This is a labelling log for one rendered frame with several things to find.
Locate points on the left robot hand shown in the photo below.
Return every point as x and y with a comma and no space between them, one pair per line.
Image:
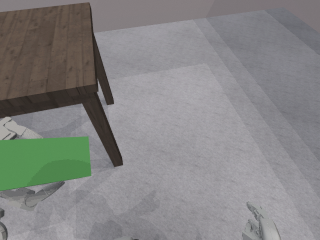
24,198

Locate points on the table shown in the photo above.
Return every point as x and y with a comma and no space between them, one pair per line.
49,58

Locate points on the right robot hand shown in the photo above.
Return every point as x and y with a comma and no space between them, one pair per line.
265,229

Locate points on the sponge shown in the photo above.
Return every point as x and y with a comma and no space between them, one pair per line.
38,161

